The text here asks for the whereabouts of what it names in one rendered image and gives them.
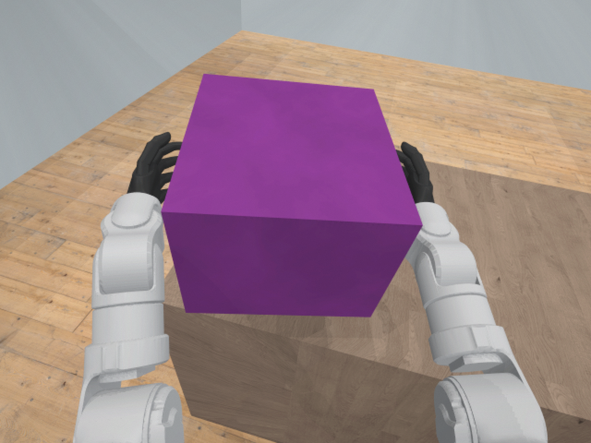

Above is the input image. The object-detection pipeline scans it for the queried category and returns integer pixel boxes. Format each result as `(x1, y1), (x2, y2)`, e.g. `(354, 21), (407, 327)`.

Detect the pedestal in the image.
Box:
(162, 161), (591, 443)

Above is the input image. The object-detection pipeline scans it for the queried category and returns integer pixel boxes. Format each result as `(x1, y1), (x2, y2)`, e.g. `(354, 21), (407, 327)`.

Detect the right robot forearm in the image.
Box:
(404, 202), (548, 443)

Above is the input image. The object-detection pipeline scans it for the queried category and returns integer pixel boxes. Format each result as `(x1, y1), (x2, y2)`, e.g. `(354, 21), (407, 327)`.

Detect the robot right upper arm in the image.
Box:
(434, 373), (547, 443)

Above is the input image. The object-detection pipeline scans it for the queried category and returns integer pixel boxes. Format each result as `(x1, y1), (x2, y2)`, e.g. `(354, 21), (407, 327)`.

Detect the robot left upper arm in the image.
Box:
(75, 383), (185, 443)

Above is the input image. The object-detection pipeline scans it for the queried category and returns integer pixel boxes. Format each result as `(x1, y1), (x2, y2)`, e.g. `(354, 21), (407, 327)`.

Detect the carton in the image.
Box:
(161, 74), (423, 317)

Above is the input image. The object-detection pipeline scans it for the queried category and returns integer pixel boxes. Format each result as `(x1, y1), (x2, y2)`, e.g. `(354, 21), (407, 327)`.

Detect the robot left hand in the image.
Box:
(127, 132), (182, 204)

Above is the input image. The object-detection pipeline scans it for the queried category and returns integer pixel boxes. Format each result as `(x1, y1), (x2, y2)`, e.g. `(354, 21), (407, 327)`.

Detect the left robot forearm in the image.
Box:
(73, 192), (170, 443)

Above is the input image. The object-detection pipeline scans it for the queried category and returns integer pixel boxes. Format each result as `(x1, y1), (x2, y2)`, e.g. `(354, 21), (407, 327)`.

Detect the robot right hand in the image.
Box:
(396, 142), (435, 204)

